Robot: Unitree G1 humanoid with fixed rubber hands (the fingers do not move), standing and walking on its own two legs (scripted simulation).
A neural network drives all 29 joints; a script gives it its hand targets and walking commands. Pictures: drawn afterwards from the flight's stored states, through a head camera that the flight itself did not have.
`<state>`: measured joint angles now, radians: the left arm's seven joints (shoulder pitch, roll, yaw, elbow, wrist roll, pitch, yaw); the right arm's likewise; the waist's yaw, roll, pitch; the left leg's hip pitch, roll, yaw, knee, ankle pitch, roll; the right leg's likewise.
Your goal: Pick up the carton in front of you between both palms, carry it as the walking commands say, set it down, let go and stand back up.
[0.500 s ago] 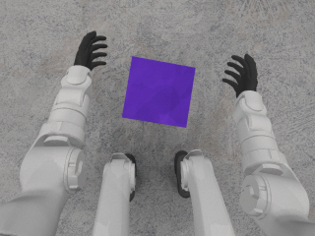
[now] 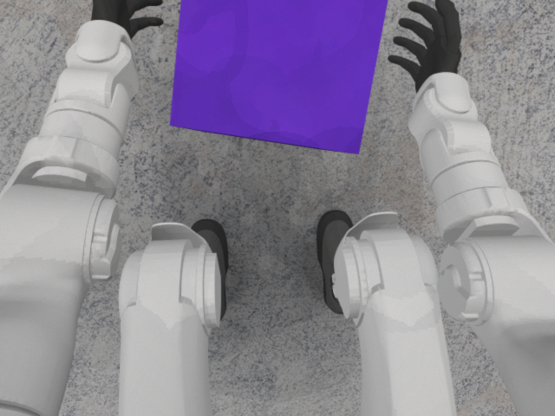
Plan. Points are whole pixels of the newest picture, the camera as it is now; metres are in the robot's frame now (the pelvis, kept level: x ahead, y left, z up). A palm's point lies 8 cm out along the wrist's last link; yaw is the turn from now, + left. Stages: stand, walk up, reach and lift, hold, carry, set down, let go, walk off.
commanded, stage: reach and lift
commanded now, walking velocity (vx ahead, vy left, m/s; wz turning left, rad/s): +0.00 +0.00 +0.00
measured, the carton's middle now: (273, 69) +0.51 +0.01 -0.27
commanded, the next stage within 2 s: none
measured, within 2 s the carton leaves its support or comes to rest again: leaves its support in 0.86 s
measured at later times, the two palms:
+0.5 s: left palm (141, 32) +0.53 +0.16 -0.20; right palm (425, 69) +0.49 -0.18 -0.19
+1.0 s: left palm (143, 23) +0.53 +0.15 -0.16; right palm (417, 55) +0.50 -0.15 -0.15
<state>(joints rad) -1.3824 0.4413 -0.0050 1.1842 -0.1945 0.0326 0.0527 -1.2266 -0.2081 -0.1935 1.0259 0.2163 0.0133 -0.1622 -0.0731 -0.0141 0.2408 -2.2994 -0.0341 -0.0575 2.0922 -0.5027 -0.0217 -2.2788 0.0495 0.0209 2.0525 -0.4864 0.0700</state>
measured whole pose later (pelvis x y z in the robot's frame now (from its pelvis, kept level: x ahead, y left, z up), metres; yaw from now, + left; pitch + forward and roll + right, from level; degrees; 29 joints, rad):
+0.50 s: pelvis +0.01 +0.00 -0.02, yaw +0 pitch +40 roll -3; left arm -1.36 0.39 -0.07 1.19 -0.22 -0.02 0.08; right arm -1.24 -0.22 -0.11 1.10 0.28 -0.05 -0.16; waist -0.07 -0.02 0.24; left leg -2.32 -0.02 -0.05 2.16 -0.54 -0.01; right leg -2.30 0.05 0.03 2.12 -0.51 0.08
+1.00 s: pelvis +0.01 +0.00 -0.02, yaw +1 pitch +37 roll -2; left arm -1.31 0.29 -0.07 1.10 -0.19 0.09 0.14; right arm -1.15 -0.14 -0.23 0.93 0.23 0.06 -0.23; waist -0.05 -0.04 0.18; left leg -2.29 -0.07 -0.06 2.19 -0.55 -0.04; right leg -2.27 0.10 0.06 2.15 -0.54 0.11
